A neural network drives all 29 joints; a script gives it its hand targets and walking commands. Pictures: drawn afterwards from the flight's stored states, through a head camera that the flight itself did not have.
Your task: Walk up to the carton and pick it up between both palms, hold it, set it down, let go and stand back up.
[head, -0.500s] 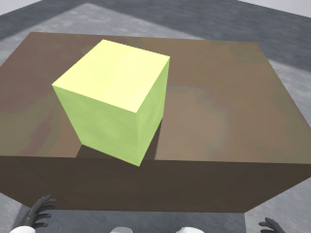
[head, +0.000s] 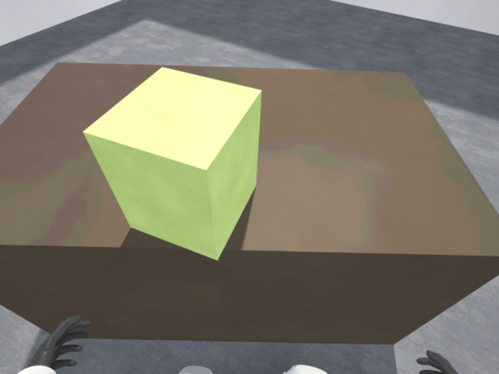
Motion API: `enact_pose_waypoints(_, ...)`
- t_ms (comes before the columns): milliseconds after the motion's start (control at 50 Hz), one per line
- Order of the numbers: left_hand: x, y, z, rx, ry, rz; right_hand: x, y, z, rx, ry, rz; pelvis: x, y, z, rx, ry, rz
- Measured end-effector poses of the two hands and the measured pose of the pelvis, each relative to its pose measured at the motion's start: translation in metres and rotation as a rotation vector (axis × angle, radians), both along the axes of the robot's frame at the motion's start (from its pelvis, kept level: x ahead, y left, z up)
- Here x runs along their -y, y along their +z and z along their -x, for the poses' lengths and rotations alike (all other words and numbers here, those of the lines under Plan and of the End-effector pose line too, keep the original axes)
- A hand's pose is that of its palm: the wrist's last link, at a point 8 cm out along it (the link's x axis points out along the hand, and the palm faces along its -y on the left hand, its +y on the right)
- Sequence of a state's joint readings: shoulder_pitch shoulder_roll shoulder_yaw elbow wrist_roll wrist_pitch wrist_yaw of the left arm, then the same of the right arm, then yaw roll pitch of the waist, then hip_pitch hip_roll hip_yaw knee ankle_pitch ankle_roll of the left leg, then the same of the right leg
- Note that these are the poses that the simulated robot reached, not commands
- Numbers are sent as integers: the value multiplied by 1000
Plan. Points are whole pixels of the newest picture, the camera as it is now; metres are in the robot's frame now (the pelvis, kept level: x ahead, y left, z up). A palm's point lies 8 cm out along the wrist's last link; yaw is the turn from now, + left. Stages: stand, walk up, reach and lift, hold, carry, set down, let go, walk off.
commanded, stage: walk up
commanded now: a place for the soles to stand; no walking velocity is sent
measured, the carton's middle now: (190, 165) +0.46 +0.14 +0.07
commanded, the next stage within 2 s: none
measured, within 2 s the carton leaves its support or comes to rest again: neither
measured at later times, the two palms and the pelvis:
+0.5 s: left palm (60, 358) +0.15 +0.30 -0.04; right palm out of the picture +0.15 -0.33 -0.08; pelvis +0.04 -0.03 +0.01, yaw +1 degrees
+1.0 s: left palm (52, 367) +0.14 +0.31 -0.06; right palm (456, 373) +0.15 -0.32 -0.08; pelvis +0.03 -0.01 +0.00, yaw +2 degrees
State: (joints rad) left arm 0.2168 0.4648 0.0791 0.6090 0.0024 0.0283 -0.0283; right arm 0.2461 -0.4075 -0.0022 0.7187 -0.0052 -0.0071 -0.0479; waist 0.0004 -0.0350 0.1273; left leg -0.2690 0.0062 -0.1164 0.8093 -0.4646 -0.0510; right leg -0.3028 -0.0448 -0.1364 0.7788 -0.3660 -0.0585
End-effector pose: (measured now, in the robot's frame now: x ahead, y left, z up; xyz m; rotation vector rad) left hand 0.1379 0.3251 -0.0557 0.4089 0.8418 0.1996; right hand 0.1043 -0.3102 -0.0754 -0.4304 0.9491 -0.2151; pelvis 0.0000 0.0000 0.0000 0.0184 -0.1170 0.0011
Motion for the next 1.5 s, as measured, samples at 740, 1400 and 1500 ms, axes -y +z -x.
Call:
enact_pose_waypoints(740,2,-4,2,-83,68,-21,1,-10,-52,-1,43,-26,10,-1,-35,-6,27,17)
enact_pose_waypoints(1400,4,4,-13,0,42,-1,1,0,-49,-11,46,-33,8,5,-31,-14,30,23)
enact_pose_waypoints(1500,4,4,-15,5,43,-1,1,1,-51,-3,47,-33,7,5,-31,-14,30,23)
